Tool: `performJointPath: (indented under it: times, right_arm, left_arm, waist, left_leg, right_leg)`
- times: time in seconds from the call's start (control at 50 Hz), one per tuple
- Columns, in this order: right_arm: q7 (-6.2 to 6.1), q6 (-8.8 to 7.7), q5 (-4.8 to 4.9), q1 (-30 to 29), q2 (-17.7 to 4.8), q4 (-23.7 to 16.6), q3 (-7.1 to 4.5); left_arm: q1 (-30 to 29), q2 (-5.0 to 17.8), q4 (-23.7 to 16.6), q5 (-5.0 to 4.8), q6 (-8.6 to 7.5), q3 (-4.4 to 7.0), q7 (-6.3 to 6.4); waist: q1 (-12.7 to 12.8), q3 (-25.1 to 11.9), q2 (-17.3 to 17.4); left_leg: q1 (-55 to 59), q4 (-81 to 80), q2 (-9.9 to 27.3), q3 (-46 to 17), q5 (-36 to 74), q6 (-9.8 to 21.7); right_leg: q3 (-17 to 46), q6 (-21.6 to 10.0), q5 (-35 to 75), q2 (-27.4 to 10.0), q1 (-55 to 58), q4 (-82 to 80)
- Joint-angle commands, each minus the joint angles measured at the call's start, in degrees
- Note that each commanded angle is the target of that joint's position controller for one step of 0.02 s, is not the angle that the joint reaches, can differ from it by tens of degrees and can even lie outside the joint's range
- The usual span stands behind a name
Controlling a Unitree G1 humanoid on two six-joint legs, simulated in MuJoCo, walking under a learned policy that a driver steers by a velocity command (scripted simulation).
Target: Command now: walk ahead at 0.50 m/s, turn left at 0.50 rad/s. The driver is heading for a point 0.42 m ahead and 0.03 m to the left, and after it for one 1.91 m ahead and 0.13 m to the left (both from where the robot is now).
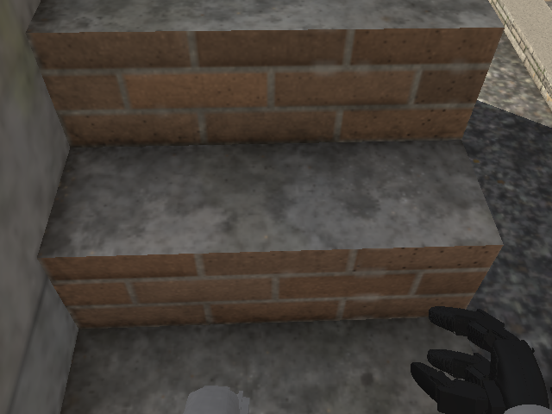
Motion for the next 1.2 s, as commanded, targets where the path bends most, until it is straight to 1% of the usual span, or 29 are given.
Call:
performJointPath:
  times: [0.02, 0.04, 0.06, 0.08, 0.1, 0.12, 0.14, 0.16, 0.2, 0.3, 0.36, 0.4, 0.46, 0.54, 0.58, 0.62, 0.64, 0.66, 0.68, 0.7, 0.72, 0.74, 0.76, 0.78, 0.82, 0.84, 0.92, 1.12, 1.2]
  right_arm:
    - [0.5, 0.52, 0.4, 25.81, -3.52, 4.41, -1.16]
    - [1.1, -0.14, -0.96, 25.19, -7.55, 8.18, -2.13]
    - [0.93, 0.84, -2.37, 27.51, -15.32, 10.07, -4.6]
    - [0.33, 3.14, -2.98, 23.04, -20.19, 11.86, -6.4]
    - [-0.89, 4.15, -3.01, 15.01, -18.87, 11.26, -5.86]
    - [-1.08, 3.17, -3.8, 10.79, -15.53, 12.28, -4.89]
    - [-2.41, 2.54, -4.55, 6.66, -13.18, 13.8, -4.23]
    - [-3.02, 2.11, -3.42, 4.38, -9.35, 16.03, -3.14]
    - [-2.73, 0.81, -2.9, 3.97, -7.54, 16.95, -2.23]
    - [-2.87, -1.61, -3.43, 12.74, -9.41, 18.69, -2.13]
    - [-3.5, -1.19, -3.19, 14.88, -11.83, 17.56, -3.39]
    - [-3.72, -2.18, -2.28, 14.42, -11.28, 16.45, -3.78]
    - [-4.62, -2.94, -2.3, 16.66, -12.06, 17.23, -4.14]
    - [-5.57, -4.79, -2.11, 8.42, -12.42, 15.14, -4.19]
    - [-4.24, -6.01, -0.91, -1.46, -10.73, 13.17, -2.92]
    - [-4.59, -4.36, -0.56, 7.33, -13.98, 15.47, -3.87]
    - [-4.39, -2.67, 1.05, 11.13, -13.78, 16.9, -3.92]
    - [-3.93, -1.15, 0.08, 11.06, -12.3, 16.07, -3.56]
    - [-2.75, 0.27, -1.04, 11.85, -10.13, 15.67, -3.13]
    - [-1.36, 2.0, -2.11, 10.26, -7.25, 14.01, -2.43]
    - [0.15, 2.71, -4.11, -0.08, -4.61, 5.58, -1.49]
    - [0.59, 0.93, -6.14, -5.62, -5.26, 2.42, -1.22]
    - [0.72, 1.49, -6.83, -1.53, -5.56, 3.24, -1.21]
    - [0.43, 2.4, -6.62, 1.44, -5.25, 4.53, -0.34]
    - [0.37, 1.8, -6.12, 0.73, -8.67, 4.35, -1.35]
    - [1.05, 1.44, -6.12, 0.88, -7.49, 4.48, -1.58]
    - [2.86, 0.47, -3.6, -4.41, -7.03, 1.77, -1.77]
    - [2.84, -0.18, -4.02, -3.21, -8.51, -4.53, -2.19]
    - [2.39, 0.27, -3.46, -1.51, -7.37, -7.02, -0.65]
  left_arm:
    - [-8.28, 17.8, -6.1, -5.19, -1.45, 3.4, 1.24]
    - [1.15, 14.37, -6.72, -6.63, -1.62, 3.03, 0.0]
    - [5.37, 13.54, -7.01, -4.23, -2.13, 2.7, -2.55]
    - [4.05, 7.65, -6.87, 0.05, -2.11, 1.88, -5.45]
    - [0.32, 1.28, -9.52, 3.15, -1.94, 0.72, -5.9]
    - [-6.39, -0.37, -12.81, 4.64, -0.21, 0.03, -4.96]
    - [-9.0, -4.25, -15.82, 4.61, 1.54, -1.02, -3.76]
    - [-8.64, -7.27, -15.77, 5.43, 2.58, -2.65, -3.46]
    - [-5.64, -8.35, -14.64, 4.89, 4.18, -3.69, -2.94]
    - [-6.05, -5.54, -14.24, 1.84, 6.1, -4.14, -1.1]
    - [-3.41, -4.45, -11.72, 0.19, 8.22, -3.66, 0.48]
    - [-0.9, -3.27, -9.64, 0.59, 9.05, -1.76, 0.7]
    - [-2.92, -5.08, -9.07, 1.33, 8.97, -1.63, 0.66]
    - [4.06, -2.96, -10.01, 1.73, 11.22, -0.94, 0.46]
    - [6.92, -1.45, -10.11, 0.07, 11.18, -1.82, -1.14]
    - [8.05, -1.64, -10.06, -3.18, 11.3, -2.2, -1.13]
    - [13.22, -1.46, -8.16, -2.84, 10.91, -2.21, -1.25]
    - [17.42, -1.83, -6.05, -1.43, 10.27, -1.78, -1.09]
    - [16.82, -2.2, -4.87, 0.56, 9.46, -1.75, -1.08]
    - [12.76, -4.65, -6.35, 2.36, 8.57, -2.68, -1.19]
    - [3.71, 6.08, -12.86, 1.58, 7.46, 0.14, -0.05]
    - [-5.21, 5.37, -16.52, 1.6, 6.03, -0.23, 0.05]
    - [-7.85, 7.86, -17.66, 1.21, 5.19, 0.3, 0.13]
    - [-5.57, 9.25, -16.18, 0.62, 5.09, 1.28, 1.12]
    - [2.93, 7.97, -13.31, -0.28, 4.08, 0.96, 2.6]
    - [4.77, 5.06, -10.45, 0.43, 3.6, 0.78, 2.71]
    - [7.59, 4.43, -11.37, 2.24, 1.75, 1.14, 2.22]
    - [1.72, 10.96, -17.69, 1.58, 2.15, 3.63, 2.16]
    - [-1.2, 9.21, -20.04, 1.54, 4.51, 2.84, 2.67]
  waist:
    - [-14.6, -16.62, -11.44]
    - [-9.43, -24.42, -3.57]
    - [-8.72, -30.14, 11.48]
    - [-5.11, -35.84, 25.4]
    - [-1.69, -33.97, 22.71]
    - [-0.3, -23.84, 13.04]
    - [2.88, -13.14, 8.06]
    - [5.4, -5.48, 4.32]
    - [6.27, -0.37, 2.52]
    - [3.8, 3.4, 8.59]
    - [2.92, -0.78, 14.33]
    - [3.59, -1.84, 14.36]
    - [2.75, 1.97, 9.84]
    - [9.31, -2.61, 8.23]
    - [14.02, -1.47, 8.98]
    - [9.67, -3.3, 13.77]
    - [8.77, -6.44, 12.42]
    - [8.48, -5.97, 10.04]
    - [7.07, -2.35, -0.81]
    - [4.23, 1.84, -4.82]
    - [4.9, 6.98, -29.46]
    - [3.1, 11.42, -22.37]
    - [0.45, 8.14, -15.99]
    - [0.85, 6.06, -7.15]
    - [4.47, 4.56, -1.21]
    - [5.21, 3.66, -3.05]
    - [7.76, 1.91, -2.87]
    - [4.3, -0.92, -4.22]
    - [2.04, 0.04, -2.37]
  left_leg:
    - [47.85, -29.24, -7.06, 9.0, 5.06, -2.08]
    - [55.8, -43.47, -10.3, -0.41, 4.63, -0.57]
    - [62.61, -61.64, -3.71, -25.39, -9.64, 1.99]
    - [63.6, -76.24, -0.22, -42.04, -24.5, 4.66]
    - [55.52, -81.5, 1.83, -44.76, -29.07, 3.34]
    - [46.35, -77.79, 1.4, -39.0, -22.63, 2.29]
    - [39.12, -74.01, 0.0, -32.26, -16.55, 2.11]
    - [33.09, -71.24, -1.24, -27.84, -13.57, 2.09]
    - [29.69, -71.96, -0.43, -30.23, -7.31, 1.51]
    - [33.77, -79.81, 5.81, -29.04, -14.1, 3.18]
    - [35.28, -87.19, 9.42, -25.58, -16.79, 5.83]
    - [34.75, -90.27, 13.61, -24.85, -17.05, 5.2]
    - [42.07, -90.83, 18.6, -23.01, -17.39, 4.19]
    - [39.46, -90.68, 20.25, -6.96, -18.36, 0.26]
    - [28.93, -89.98, 17.31, 5.46, -20.18, -2.91]
    - [41.84, -87.71, 19.87, 6.04, -19.05, -0.4]
    - [45.43, -82.07, 19.15, 6.5, -24.6, 1.51]
    - [46.05, -72.3, 17.72, 8.79, -23.64, 0.61]
    - [44.32, -54.62, 13.26, 12.27, -19.14, -0.8]
    - [34.93, -37.16, 11.81, 10.14, -8.17, -3.31]
    - [18.93, -26.63, 3.37, 0.56, 1.35, -8.99]
    - [18.85, -13.31, 4.34, -3.35, 15.1, -11.01]
    - [19.72, -9.22, 3.08, -3.59, 19.04, -11.71]
    - [20.82, -7.38, 3.09, -2.03, 21.14, -11.56]
    - [18.36, -16.16, 4.2, -3.24, 18.95, -10.44]
    - [19.35, -16.14, 3.75, -3.72, 23.34, -9.47]
    - [19.93, -25.13, -0.47, -3.61, 23.08, -10.38]
    - [17.86, -18.21, -1.27, -8.33, 8.11, -9.86]
    - [23.24, -38.5, 2.78, -6.07, -2.08, -7.86]
  right_leg:
    - [-2.17, -15.39, 107.06, -7.22, -10.1, 6.55]
    - [3.43, -13.27, 97.97, -3.1, -9.81, 24.48]
    - [6.12, -10.31, 59.5, 1.94, -17.08, 44.94]
    - [11.66, -6.73, 10.48, 13.68, -24.53, 69.03]
    - [17.92, -4.74, 7.5, 17.43, -31.19, 90.42]
    - [17.7, -4.57, 7.26, 17.79, -35.23, 100.0]
    - [16.47, -4.22, 7.31, 17.27, -40.83, 98.45]
    - [15.68, -5.12, 9.04, 16.43, -43.68, 94.53]
    - [15.39, -4.26, 12.37, 16.38, -46.27, 97.32]
    - [14.94, -4.86, 3.54, 14.29, -55.96, 83.66]
    - [9.02, -5.16, -5.29, 16.64, -52.07, 83.09]
    - [10.42, -6.21, -1.59, 16.6, -50.78, 88.45]
    - [15.93, -6.22, -2.51, 17.87, -62.09, 94.22]
    - [13.8, -8.6, -3.43, 15.6, -48.83, 86.37]
    - [9.69, -13.69, -5.45, 10.93, -29.53, 54.66]
    - [8.61, -16.73, -24.11, 6.66, -22.95, 32.36]
    - [3.85, -16.92, -24.52, 8.59, -17.03, 27.8]
    - [4.02, -16.74, -24.48, 9.01, -14.69, 23.89]
    - [6.13, -16.28, -24.72, 10.64, -17.46, 20.92]
    - [16.8, -16.77, -28.54, 9.63, -22.79, 26.06]
    - [60.24, -21.71, -57.59, 2.8, -34.44, 2.79]
    - [69.45, -19.61, -53.61, 0.2, -42.12, -6.8]
    - [64.02, -18.16, -46.62, 1.43, -39.29, -2.08]
    - [53.26, -16.31, -35.94, 4.44, -34.21, 6.57]
    - [47.29, -16.25, -28.84, 4.9, -22.01, 10.01]
    - [42.68, -15.96, -23.11, 6.34, -18.07, 14.72]
    - [44.8, -17.6, -17.18, 4.7, -7.69, 14.48]
    - [53.04, -22.38, 1.88, 2.0, -3.82, 16.09]
    - [44.0, -16.29, -12.35, 6.67, -11.71, 11.89]
Next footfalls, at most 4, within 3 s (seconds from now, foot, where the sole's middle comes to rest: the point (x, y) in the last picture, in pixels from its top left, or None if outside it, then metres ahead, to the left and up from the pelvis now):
0.04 left None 0.17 0.13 -0.57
0.68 right None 0.13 -0.09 -0.57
1.32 left None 0.13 0.18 -0.57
1.74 right None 0.21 -0.14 -0.30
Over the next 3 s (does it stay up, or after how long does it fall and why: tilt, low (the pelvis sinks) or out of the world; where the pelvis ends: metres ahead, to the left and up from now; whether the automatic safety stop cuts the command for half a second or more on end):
falls after 3.00 s (tilt)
